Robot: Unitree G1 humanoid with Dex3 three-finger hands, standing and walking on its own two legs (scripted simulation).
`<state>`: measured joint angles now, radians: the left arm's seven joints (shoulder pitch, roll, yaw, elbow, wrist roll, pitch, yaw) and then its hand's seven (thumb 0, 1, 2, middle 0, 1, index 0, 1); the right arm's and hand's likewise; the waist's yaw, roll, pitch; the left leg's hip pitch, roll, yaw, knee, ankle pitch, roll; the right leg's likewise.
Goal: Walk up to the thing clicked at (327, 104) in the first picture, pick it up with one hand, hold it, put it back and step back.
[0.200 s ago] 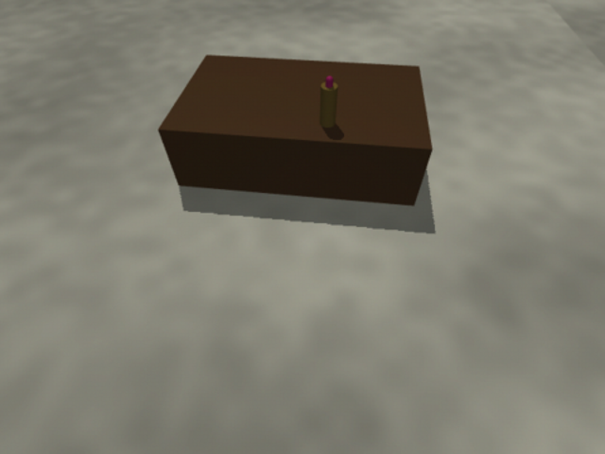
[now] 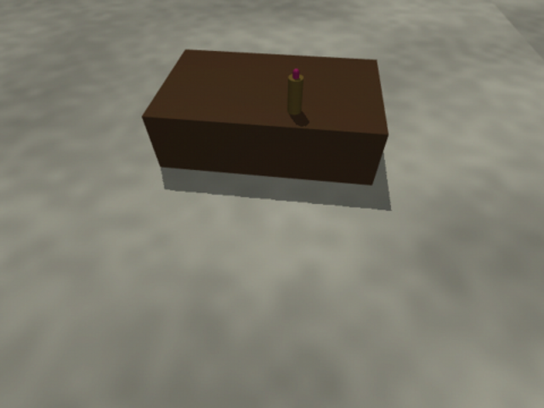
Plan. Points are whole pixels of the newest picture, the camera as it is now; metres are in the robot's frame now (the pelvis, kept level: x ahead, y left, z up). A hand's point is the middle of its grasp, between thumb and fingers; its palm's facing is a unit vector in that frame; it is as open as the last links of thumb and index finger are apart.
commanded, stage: stand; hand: left
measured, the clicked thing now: (295, 91) +1.41 -0.07 -0.35
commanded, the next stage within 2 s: walk up in 0.92 s
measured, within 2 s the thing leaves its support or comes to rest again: neither
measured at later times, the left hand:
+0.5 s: hand out of the picture +0.08 +0.25 -0.16, palm faces -0.02 -0.94 -0.33, open 7.4 cm
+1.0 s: hand out of the picture +0.08 +0.25 -0.15, palm faces -0.03 -0.95 -0.32, open 7.4 cm
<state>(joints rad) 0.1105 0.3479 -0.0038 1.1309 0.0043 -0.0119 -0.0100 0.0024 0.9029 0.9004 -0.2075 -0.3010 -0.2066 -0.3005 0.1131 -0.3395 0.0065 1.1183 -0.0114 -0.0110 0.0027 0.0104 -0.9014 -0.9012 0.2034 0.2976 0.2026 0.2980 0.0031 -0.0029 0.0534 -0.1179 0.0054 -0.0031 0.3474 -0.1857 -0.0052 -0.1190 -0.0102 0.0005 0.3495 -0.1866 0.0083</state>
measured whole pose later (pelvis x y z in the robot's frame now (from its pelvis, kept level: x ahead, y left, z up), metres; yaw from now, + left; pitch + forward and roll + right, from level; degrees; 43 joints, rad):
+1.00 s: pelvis +0.01 -0.01 +0.00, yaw -1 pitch -2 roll +1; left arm 0.16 0.37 0.04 1.08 0.03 0.00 -0.05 0.00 0.90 0.90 -0.21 -0.30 -0.21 -0.30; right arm 0.16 -0.35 -0.04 1.07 -0.04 -0.04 0.03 0.01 -0.90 -0.90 0.21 0.30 0.20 0.30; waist 0.01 -0.02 0.02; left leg -0.13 0.01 0.02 0.39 -0.30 0.03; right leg -0.21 -0.01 0.01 0.56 -0.40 -0.02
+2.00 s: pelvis +0.39 -0.14 -0.01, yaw -8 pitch -3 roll +2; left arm 0.25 0.45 0.07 0.87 0.01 -0.05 -0.09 0.00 0.90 0.90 -0.21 -0.30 -0.20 -0.30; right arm 0.34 -0.40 -0.05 0.85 -0.01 -0.09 0.05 0.01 -0.90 -0.90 0.21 0.30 0.21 0.30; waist -0.02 -0.04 0.08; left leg -0.10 0.06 0.11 0.48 -0.32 -0.01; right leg -0.50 -0.10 0.01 0.77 -0.26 -0.01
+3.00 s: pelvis +0.76 -0.23 -0.02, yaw -6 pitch -3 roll +2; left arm 0.27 0.42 0.06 0.89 0.01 -0.05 -0.08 0.00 0.90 0.90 -0.21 -0.30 -0.21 -0.30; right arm 0.36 -0.42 -0.05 0.84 -0.01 -0.06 0.05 0.01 -0.90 -0.90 0.21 0.30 0.21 0.30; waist -0.03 -0.01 0.07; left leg -0.11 0.03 0.10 0.54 -0.38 0.00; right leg -0.41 -0.09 -0.03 0.63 -0.19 -0.01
